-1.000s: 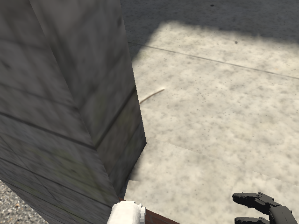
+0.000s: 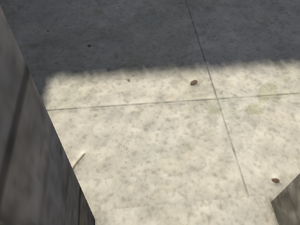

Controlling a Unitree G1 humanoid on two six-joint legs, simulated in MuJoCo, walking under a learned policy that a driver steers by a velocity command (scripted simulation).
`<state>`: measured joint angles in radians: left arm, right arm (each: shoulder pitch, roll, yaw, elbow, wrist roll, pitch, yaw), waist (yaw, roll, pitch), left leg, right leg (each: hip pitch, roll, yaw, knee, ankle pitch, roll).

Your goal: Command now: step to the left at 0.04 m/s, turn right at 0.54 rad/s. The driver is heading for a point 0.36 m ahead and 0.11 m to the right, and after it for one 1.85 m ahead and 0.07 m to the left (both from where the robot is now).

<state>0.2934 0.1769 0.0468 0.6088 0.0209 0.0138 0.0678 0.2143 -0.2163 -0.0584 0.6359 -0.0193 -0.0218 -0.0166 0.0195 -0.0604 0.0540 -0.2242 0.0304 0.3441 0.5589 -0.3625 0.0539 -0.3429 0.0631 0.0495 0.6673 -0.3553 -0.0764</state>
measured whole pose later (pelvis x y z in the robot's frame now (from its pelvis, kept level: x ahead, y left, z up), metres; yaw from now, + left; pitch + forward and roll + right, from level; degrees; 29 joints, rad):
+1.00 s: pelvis +0.03 -0.05 +0.02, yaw -2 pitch +3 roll -1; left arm 0.46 0.10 -0.01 0.91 0.03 0.01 0.09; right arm 0.44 -0.16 -0.03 1.03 0.01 0.02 -0.07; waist 0.01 0.01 -0.04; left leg -0.13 0.09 0.10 0.42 -0.32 -0.05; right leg -0.13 0.21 0.07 0.28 -0.18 -0.16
